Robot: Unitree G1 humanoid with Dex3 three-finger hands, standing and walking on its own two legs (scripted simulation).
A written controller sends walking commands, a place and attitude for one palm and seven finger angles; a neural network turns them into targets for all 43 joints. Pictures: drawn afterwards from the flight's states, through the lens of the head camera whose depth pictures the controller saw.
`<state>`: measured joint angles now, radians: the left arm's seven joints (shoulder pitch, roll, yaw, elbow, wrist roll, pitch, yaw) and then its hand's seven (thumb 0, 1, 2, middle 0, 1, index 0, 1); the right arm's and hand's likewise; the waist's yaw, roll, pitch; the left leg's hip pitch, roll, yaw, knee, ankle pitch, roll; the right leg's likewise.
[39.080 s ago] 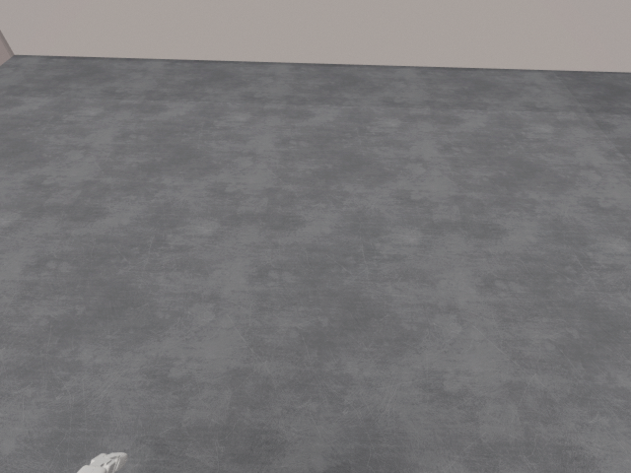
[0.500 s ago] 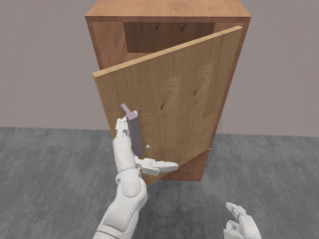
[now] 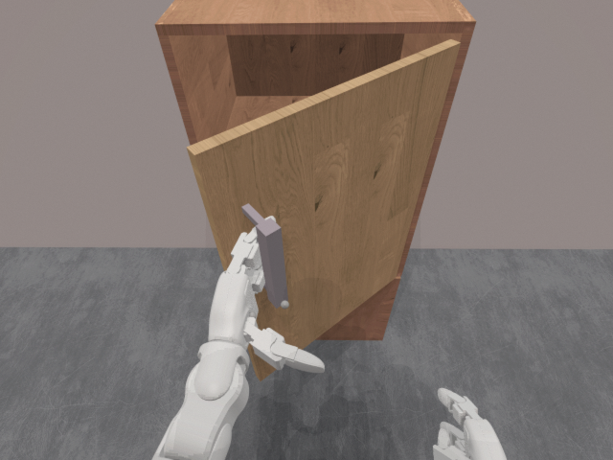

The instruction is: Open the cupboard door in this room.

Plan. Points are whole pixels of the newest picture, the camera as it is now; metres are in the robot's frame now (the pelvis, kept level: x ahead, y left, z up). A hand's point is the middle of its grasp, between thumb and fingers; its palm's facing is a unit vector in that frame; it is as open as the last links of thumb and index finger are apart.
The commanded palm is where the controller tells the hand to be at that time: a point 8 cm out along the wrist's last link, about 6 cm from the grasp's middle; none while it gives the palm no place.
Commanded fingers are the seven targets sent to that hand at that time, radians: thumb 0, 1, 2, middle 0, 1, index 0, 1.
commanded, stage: slide the hand sideways off the handle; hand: left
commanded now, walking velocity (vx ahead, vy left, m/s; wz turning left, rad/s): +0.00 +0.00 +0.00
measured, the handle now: (264, 258) +0.35 +0.08 +0.09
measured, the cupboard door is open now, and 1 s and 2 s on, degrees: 40 39 39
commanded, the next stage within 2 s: draw the hand back to the body in 0.80 s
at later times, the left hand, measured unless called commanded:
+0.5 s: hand (244, 336) +0.24 +0.09 +0.09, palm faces +0.01 -1.00 +0.00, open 16.2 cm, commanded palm +0.21 +0.15 +0.09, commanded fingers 0.00 -0.50 0.30 -0.15 -0.30 -0.15 -0.30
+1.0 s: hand (212, 355) +0.22 +0.12 +0.09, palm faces +0.00 -1.00 -0.02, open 16.3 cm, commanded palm +0.19 +0.18 +0.10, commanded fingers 0.00 -0.50 0.30 -0.15 -0.30 -0.15 -0.30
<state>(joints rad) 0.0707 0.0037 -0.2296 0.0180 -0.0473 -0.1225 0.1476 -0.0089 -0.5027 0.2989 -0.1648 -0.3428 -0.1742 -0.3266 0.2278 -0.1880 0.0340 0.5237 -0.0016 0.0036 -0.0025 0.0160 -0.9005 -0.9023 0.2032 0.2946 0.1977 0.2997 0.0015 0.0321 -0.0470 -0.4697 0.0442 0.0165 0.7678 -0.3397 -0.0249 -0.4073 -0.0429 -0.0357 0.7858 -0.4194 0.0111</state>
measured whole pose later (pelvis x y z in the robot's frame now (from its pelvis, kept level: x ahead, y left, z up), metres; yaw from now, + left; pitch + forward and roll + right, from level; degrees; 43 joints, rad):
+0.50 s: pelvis +0.02 -0.01 +0.00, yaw +1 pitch +4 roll +0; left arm 0.39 0.09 -0.12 -0.24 -0.10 -0.16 0.02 -0.01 -0.50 0.30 -0.18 -0.32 -0.17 -0.31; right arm 0.23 -0.21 0.02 0.47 0.00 -0.05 -0.02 0.02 -0.90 -0.90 0.20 0.29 0.20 0.30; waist 0.02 0.04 -0.06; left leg -0.49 0.06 0.00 0.80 -0.38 -0.05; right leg -0.42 -0.03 -0.05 0.82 -0.46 -0.01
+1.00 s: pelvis +0.02 -0.01 -0.01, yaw +1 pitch +6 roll +0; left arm 0.49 0.16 -0.02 -0.32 -0.19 -0.20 -0.11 -0.01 -0.50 0.30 -0.15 -0.30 -0.15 -0.30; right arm 0.27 -0.23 0.02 0.48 0.02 -0.14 -0.05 0.02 -0.90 -0.90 0.20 0.29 0.20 0.30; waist 0.02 0.05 -0.08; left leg -0.56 0.05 -0.03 0.87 -0.41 -0.05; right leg -0.48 -0.03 -0.07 0.88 -0.49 -0.01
